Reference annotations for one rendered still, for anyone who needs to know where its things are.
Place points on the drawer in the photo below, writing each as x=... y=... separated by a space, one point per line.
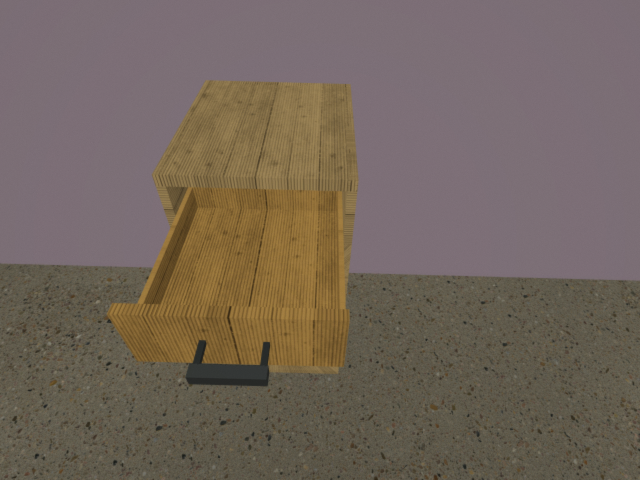
x=240 y=267

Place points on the cabinet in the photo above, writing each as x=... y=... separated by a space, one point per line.
x=266 y=135

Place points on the handle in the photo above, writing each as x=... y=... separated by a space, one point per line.
x=228 y=374

